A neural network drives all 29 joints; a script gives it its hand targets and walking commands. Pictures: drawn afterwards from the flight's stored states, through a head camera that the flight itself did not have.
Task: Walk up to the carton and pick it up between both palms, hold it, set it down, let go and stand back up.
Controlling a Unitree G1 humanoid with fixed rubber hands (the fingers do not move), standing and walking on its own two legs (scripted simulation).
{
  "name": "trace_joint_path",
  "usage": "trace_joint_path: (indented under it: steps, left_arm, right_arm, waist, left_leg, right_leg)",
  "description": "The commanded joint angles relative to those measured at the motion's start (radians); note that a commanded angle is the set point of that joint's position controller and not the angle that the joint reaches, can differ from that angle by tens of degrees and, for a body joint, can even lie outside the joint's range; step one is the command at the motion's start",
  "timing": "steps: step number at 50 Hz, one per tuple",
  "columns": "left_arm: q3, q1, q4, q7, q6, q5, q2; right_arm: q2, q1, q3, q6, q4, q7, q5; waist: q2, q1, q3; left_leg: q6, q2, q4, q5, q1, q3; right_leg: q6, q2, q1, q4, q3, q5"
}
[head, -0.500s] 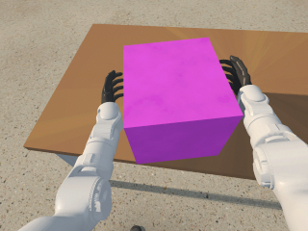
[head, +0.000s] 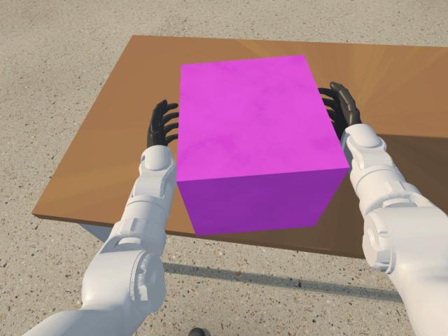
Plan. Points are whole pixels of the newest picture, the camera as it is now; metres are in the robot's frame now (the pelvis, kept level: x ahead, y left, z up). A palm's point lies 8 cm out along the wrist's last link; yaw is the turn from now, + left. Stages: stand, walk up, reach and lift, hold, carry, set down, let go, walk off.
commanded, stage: reach and lift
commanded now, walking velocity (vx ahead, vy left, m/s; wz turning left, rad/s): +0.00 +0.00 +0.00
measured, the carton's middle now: (249, 147) +0.46 +0.04 +0.02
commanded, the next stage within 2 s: none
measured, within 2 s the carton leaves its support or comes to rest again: leaves its support in 1.38 s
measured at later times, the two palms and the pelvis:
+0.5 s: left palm (158, 147) +0.40 +0.20 +0.07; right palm (346, 130) +0.48 -0.13 +0.08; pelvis +0.02 +0.01 +0.01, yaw +1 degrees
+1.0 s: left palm (159, 147) +0.39 +0.20 +0.07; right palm (349, 133) +0.47 -0.13 +0.09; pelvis +0.02 +0.01 +0.01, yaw +1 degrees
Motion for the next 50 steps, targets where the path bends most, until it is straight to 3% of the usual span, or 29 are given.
trace_joint_path:
  steps: [1,4,9,23,36,45,50]
  left_arm:
    - [-0.033,-0.391,-0.182,-0.091,-0.052,0.123,-0.262]
    - [-0.036,-0.335,-0.154,-0.153,-0.044,0.173,-0.399]
    - [-0.079,-0.3,-0.19,-0.153,-0.045,0.181,-0.442]
    - [-0.142,-0.235,-0.217,-0.14,-0.022,0.173,-0.462]
    - [-0.124,-0.237,-0.183,-0.169,-0.039,0.158,-0.441]
    - [-0.168,-0.259,-0.204,-0.173,-0.04,0.14,-0.447]
    - [-0.199,-0.262,-0.201,-0.18,-0.042,0.121,-0.45]
  right_arm:
    - [0.276,-0.454,-0.106,-0.07,-0.169,0.049,-0.186]
    - [0.46,-0.418,-0.123,-0.095,-0.175,0.095,-0.282]
    - [0.489,-0.363,-0.15,-0.134,-0.158,0.107,-0.32]
    - [0.522,-0.306,-0.104,-0.141,-0.151,0.11,-0.268]
    - [0.585,-0.286,-0.069,-0.131,-0.186,0.091,-0.276]
    - [0.624,-0.276,-0.033,-0.131,-0.224,0.074,-0.263]
    - [0.648,-0.286,0.018,-0.142,-0.26,0.054,-0.237]
  waist:
    - [-0.127,-0.013,-0.48]
    - [-0.138,-0.013,-0.454]
    - [-0.102,-0.027,-0.426]
    - [-0.058,-0.027,-0.352]
    - [-0.101,-0.034,-0.321]
    - [-0.081,-0.051,-0.361]
    - [-0.076,-0.055,-0.364]
  left_leg:
    - [0.049,-0.085,0.007,0.287,0.257,0.069]
    - [0.062,-0.087,-0.012,0.302,0.266,0.077]
    - [0.056,-0.076,-0.001,0.371,0.341,0.071]
    - [0.066,-0.072,0.021,0.423,0.421,0.057]
    - [0.085,-0.081,-0.02,0.324,0.326,0.063]
    - [0.079,-0.084,-0.01,0.345,0.342,0.06]
    - [0.075,-0.087,-0.004,0.36,0.331,0.054]
  right_leg:
    - [0.079,-0.023,0.377,0.009,-0.016,0.376]
    - [0.079,-0.032,0.413,0.009,-0.024,0.446]
    - [0.061,-0.021,0.37,-0.003,-0.048,0.419]
    - [0.043,-0.019,0.311,-0.033,-0.057,0.341]
    - [0.075,-0.039,0.431,-0.004,-0.036,0.437]
    - [0.075,-0.039,0.448,-0.001,-0.036,0.48]
    - [0.08,-0.04,0.496,0.015,-0.034,0.572]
